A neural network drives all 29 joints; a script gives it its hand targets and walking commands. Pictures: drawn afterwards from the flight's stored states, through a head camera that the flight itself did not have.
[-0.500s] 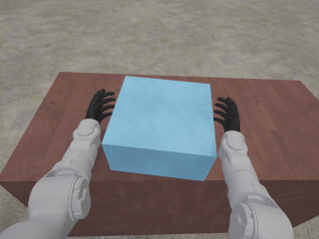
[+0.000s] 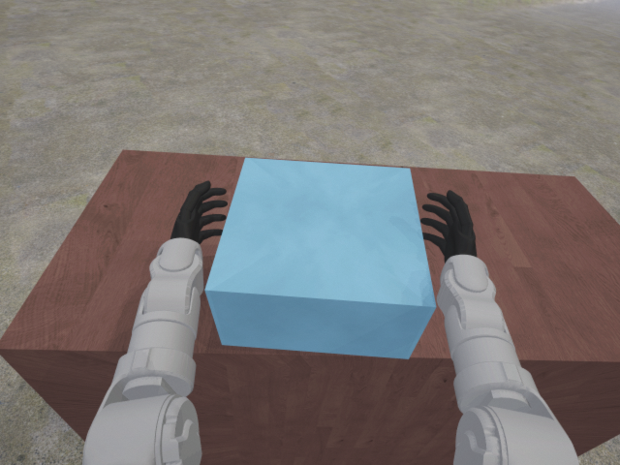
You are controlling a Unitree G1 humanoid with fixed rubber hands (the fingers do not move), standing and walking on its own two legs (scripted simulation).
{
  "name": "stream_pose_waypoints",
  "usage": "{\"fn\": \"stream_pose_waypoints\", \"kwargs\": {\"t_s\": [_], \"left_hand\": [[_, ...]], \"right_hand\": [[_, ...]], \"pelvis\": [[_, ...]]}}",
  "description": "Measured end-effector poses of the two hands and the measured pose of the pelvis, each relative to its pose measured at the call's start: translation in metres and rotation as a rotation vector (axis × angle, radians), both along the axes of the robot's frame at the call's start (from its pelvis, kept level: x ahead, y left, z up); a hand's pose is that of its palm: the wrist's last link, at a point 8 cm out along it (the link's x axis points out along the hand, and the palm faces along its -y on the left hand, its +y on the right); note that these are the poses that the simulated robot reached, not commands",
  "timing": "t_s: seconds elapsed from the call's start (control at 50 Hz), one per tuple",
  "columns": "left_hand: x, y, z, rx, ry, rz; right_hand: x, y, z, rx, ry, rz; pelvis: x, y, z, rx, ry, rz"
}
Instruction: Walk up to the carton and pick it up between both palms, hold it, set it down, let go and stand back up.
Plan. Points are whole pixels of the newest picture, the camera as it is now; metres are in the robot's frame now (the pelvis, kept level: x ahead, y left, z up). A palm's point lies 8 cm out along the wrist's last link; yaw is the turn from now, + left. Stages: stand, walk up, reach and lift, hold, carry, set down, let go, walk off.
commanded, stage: reach and lift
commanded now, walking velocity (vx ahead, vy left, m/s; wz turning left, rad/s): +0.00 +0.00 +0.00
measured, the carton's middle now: (321, 251) +0.44 -0.02 +0.05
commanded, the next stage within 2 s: hold in 1.56 s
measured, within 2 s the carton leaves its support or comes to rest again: neither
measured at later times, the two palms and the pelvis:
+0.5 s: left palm (158, 247) +0.35 +0.20 +0.13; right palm (450, 240) +0.36 -0.17 +0.16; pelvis +0.00 +0.00 +0.00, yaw +2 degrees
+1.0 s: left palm (155, 244) +0.34 +0.20 +0.15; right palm (455, 231) +0.36 -0.17 +0.18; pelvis -0.01 -0.01 +0.00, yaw +2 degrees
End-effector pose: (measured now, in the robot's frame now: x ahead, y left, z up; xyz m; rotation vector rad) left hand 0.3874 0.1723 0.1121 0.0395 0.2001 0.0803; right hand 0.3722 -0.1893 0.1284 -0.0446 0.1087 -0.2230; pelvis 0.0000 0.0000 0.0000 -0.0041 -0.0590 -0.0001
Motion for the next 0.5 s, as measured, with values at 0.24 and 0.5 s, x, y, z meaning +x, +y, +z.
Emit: {"fn": "stream_pose_waypoints", "kwargs": {"t_s": [0.24,0.5], "left_hand": [[-0.015,0.019,0.013,0.023,0.006,0.047],[-0.039,0.024,0.022,0.049,-0.008,0.057]], "right_hand": [[0.003,0.019,0.019,-0.006,-0.046,0.056],[-0.011,0.024,0.029,-0.020,-0.072,0.087]], "pelvis": [[0.002,-0.007,-0.001,0.003,-0.056,0.017],[-0.002,-0.003,-0.002,0.000,-0.085,0.040]]}}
